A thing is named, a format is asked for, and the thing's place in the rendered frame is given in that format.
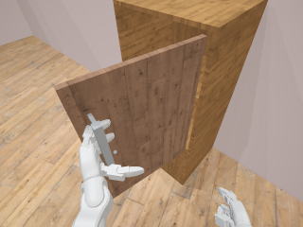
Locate left robot hand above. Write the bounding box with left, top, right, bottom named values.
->
left=79, top=119, right=145, bottom=182

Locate right robot hand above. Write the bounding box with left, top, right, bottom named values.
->
left=214, top=187, right=251, bottom=227

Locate handle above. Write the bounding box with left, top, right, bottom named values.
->
left=87, top=113, right=115, bottom=166

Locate robot left forearm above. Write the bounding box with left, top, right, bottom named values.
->
left=71, top=176, right=114, bottom=227

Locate cupboard door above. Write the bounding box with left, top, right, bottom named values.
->
left=53, top=34, right=207, bottom=199

